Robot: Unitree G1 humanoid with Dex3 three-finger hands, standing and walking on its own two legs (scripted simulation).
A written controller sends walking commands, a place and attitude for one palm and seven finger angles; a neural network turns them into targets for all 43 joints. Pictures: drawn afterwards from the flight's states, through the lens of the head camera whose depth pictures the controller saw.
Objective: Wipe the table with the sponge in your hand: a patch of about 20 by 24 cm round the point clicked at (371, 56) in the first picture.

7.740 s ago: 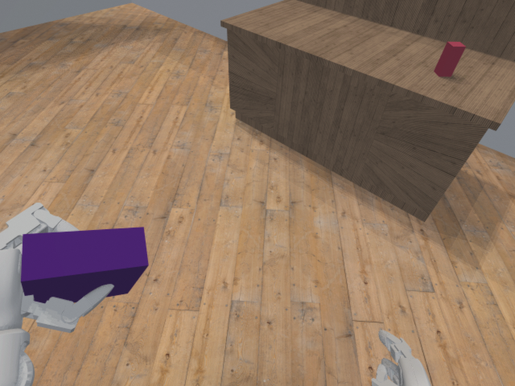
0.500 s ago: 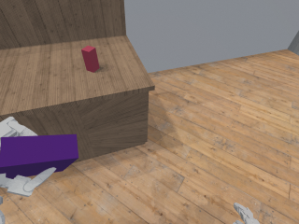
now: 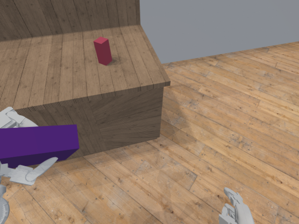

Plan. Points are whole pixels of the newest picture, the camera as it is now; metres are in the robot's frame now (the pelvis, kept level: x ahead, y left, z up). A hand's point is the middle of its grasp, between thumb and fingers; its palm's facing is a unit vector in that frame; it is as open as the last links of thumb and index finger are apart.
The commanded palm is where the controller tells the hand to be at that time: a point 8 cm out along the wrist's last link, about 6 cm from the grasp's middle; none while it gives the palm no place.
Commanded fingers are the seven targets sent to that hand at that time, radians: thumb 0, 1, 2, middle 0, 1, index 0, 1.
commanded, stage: take the last steps up to it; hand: left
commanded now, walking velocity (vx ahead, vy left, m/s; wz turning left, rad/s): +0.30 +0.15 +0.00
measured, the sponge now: (50, 146) +0.24 +0.22 +0.15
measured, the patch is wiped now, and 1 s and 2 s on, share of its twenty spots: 0.00 0.00 0.00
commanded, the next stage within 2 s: come to a stop and stand still in 1.06 s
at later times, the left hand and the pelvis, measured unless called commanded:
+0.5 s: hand (37, 104) +0.33 +0.27 +0.17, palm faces +0.37 -0.80 -0.48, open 9.2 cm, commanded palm +0.28 +0.32 +0.19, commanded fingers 0.00 0.10 1.30 -1.20 -1.60 -1.20 -1.60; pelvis +0.11 +0.05 +0.00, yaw -1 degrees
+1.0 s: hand (46, 78) +0.42 +0.29 +0.17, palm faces +0.37 -0.79 -0.48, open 9.2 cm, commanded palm +0.36 +0.34 +0.19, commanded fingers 0.00 0.10 1.30 -1.20 -1.60 -1.20 -1.60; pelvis +0.20 +0.06 +0.01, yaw +0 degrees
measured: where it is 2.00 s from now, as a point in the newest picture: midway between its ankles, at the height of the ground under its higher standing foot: (133, 221)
